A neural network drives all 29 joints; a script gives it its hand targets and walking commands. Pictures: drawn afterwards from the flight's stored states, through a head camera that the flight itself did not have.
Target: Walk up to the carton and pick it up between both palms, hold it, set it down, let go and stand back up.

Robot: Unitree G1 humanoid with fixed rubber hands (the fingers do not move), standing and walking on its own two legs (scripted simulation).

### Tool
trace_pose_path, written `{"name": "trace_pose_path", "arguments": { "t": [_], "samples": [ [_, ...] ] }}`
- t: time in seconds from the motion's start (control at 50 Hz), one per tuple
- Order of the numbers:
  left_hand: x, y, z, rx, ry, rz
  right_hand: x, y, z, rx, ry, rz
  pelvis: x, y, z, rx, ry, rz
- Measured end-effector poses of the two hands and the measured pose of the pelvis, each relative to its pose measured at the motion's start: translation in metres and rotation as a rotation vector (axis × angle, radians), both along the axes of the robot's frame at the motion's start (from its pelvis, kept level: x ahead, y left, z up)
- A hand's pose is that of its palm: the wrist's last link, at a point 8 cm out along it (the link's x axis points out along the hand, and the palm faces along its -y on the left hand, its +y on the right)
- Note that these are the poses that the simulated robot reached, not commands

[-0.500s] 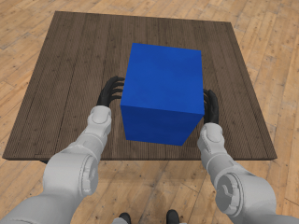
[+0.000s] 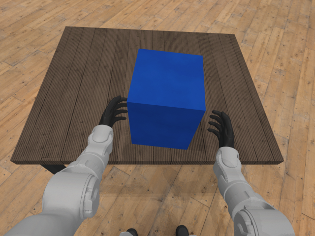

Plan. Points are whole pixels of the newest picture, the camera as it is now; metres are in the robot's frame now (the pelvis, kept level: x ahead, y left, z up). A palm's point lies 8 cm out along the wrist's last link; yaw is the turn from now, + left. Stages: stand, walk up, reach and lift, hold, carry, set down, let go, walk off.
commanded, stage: set down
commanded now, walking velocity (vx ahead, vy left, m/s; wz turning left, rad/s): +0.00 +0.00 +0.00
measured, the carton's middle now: (164, 102) +0.52 -0.03 -0.05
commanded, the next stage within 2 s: none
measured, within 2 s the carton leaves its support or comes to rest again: neither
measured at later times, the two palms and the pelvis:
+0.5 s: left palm (96, 146) +0.35 +0.17 -0.03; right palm (233, 166) +0.29 -0.19 -0.01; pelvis +0.00 +0.00 +0.01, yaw +0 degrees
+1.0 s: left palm (83, 167) +0.30 +0.20 -0.03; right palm (236, 187) +0.24 -0.18 -0.02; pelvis +0.04 +0.00 +0.01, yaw +1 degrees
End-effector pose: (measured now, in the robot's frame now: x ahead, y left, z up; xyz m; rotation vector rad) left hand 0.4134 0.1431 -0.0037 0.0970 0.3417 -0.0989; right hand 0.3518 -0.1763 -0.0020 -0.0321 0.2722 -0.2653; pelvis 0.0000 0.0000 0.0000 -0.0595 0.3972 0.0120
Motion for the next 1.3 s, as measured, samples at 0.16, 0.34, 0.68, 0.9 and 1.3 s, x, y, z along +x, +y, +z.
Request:
{"name": "trace_pose_path", "arguments": {
  "t": [0.16,0.34,0.68,0.9,1.3],
  "samples": [
    [-0.023,0.008,-0.009,0.002,0.008,0.001,-0.019,-0.003,-0.002,-0.007,0.001,0.001,-0.004,-0.002,0.001,0.003,-0.032,0.002],
    [-0.043,0.018,-0.017,-0.007,0.002,-0.002,-0.045,-0.006,-0.009,-0.015,0.027,-0.005,-0.003,-0.002,0.003,0.004,-0.073,0.004],
    [-0.078,0.037,-0.029,-0.005,0.017,0.003,-0.083,-0.011,-0.013,-0.020,0.025,-0.025,0.016,-0.001,0.009,0.007,-0.167,0.010],
    [-0.101,0.048,-0.028,0.003,0.012,0.010,-0.106,-0.010,-0.015,-0.007,0.016,-0.032,0.030,-0.001,0.012,0.009,-0.258,0.016],
    [-0.148,0.060,-0.024,-0.004,0.032,0.046,-0.144,-0.009,-0.011,0.012,0.001,-0.048,0.036,-0.001,0.014,0.014,-0.429,0.027]
  ]
}}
